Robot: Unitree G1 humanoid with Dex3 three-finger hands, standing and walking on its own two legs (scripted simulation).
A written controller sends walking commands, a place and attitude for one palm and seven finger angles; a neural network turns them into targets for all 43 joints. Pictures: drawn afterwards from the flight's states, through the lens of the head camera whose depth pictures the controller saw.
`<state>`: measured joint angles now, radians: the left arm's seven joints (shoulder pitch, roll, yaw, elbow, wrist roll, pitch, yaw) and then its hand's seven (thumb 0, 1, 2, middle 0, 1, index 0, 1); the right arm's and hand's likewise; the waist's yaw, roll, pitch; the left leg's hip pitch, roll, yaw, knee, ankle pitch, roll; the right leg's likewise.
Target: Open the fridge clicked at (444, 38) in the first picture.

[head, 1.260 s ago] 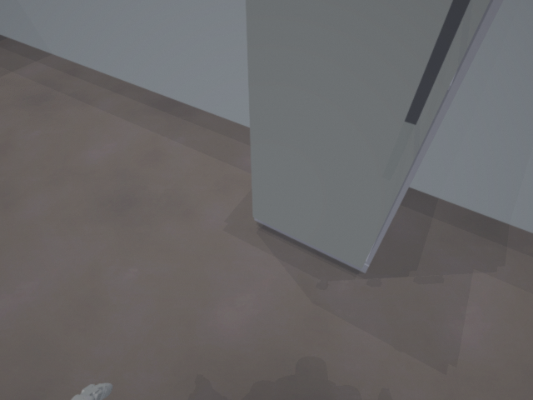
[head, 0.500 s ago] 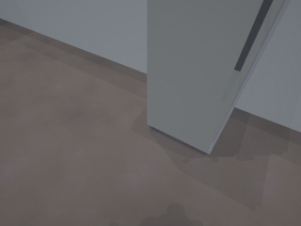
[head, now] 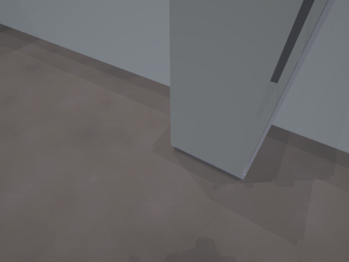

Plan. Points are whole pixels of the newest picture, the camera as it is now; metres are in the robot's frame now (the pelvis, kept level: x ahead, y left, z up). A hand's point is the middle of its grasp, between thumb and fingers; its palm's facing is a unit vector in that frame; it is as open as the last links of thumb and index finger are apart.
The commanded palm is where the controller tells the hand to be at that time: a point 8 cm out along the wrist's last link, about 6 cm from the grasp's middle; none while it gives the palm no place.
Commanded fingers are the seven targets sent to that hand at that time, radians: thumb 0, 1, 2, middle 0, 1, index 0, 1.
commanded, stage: look at it before walking up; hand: right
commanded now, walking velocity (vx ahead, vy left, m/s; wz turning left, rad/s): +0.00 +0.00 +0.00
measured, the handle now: (291, 41) +0.73 -0.32 +0.17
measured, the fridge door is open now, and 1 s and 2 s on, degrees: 0 0 0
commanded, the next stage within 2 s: turn to face it in 0.18 s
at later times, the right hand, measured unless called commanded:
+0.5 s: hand out of the picture +0.07 -0.24 -0.17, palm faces +0.05 +0.95 -0.32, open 7.4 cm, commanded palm none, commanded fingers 0.00 -0.90 -0.90 0.20 0.30 0.20 0.30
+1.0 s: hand out of the picture -0.03 -0.25 -0.17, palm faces +0.31 +0.92 -0.24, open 7.4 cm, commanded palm none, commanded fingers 0.00 -0.90 -0.90 0.20 0.30 0.20 0.30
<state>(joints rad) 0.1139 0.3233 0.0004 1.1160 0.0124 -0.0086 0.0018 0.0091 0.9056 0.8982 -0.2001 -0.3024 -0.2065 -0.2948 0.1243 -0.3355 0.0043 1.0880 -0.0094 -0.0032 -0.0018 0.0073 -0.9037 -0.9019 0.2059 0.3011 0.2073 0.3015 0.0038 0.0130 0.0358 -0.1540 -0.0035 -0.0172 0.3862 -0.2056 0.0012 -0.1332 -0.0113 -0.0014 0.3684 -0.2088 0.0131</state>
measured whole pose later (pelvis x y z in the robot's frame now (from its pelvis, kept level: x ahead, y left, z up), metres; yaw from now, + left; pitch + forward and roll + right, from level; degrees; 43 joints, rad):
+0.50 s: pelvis +0.00 +0.00 -0.01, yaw -4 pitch -1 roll +0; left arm 0.13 0.30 0.01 1.06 0.01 0.03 0.00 0.01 0.91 0.90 -0.20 -0.30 -0.20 -0.29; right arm 0.13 -0.30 -0.01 1.03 -0.01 0.03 -0.02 0.01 -0.90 -0.90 0.20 0.30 0.21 0.30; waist 0.01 0.00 0.04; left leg -0.20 0.02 0.04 0.48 -0.26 -0.01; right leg -0.23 0.01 0.06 0.50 -0.25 0.01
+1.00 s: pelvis -0.03 -0.03 +0.00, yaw -18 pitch +1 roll +1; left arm 0.25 0.17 0.05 0.99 0.03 0.03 0.01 0.01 0.90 0.90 -0.20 -0.30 -0.21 -0.29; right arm 0.19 -0.23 -0.06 0.97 -0.01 0.06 -0.02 0.01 -0.91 -0.90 0.20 0.30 0.20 0.30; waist 0.04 0.00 0.06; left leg -0.38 0.04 0.01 0.85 -0.44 -0.07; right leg -0.30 0.05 0.05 0.44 -0.15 -0.05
